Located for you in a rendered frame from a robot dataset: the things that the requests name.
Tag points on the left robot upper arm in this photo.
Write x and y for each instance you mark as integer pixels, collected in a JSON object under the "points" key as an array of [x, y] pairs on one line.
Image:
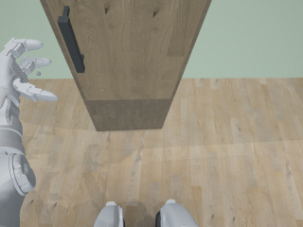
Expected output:
{"points": [[16, 179]]}

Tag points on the robot left forearm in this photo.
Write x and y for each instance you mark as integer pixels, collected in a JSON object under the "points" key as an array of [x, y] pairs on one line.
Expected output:
{"points": [[11, 129]]}

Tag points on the cupboard door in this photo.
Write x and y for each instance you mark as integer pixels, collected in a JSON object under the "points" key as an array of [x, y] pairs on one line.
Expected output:
{"points": [[132, 49]]}

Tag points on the robot left hand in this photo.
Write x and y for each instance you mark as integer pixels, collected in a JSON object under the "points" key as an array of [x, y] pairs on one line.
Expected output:
{"points": [[10, 71]]}

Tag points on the handle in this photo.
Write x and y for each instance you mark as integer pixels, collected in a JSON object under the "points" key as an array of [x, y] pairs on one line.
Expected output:
{"points": [[70, 40]]}

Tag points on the robot right thigh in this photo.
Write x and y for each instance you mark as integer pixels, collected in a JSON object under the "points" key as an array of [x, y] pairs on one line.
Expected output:
{"points": [[176, 215]]}

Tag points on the robot left shin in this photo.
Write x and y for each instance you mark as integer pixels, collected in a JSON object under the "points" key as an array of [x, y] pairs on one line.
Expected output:
{"points": [[110, 203]]}

